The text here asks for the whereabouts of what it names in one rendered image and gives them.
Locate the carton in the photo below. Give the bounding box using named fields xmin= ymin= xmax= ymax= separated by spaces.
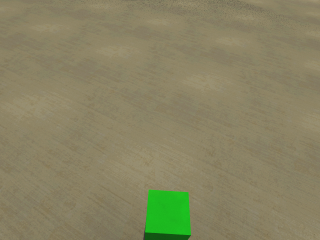
xmin=145 ymin=189 xmax=191 ymax=240

